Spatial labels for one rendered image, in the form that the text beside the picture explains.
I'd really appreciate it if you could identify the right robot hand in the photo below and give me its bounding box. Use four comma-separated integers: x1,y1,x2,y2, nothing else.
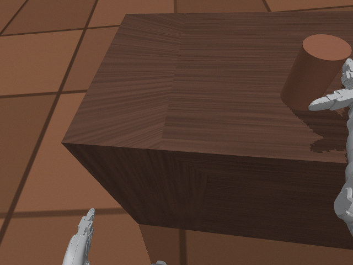
308,59,353,111

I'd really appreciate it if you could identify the right robot arm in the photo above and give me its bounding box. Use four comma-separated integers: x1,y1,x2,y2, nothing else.
334,106,353,236

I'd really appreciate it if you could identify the left robot hand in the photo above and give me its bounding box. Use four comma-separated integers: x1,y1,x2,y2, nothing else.
62,208,95,265

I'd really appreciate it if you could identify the can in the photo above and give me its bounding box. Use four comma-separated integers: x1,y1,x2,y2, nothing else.
280,34,352,111

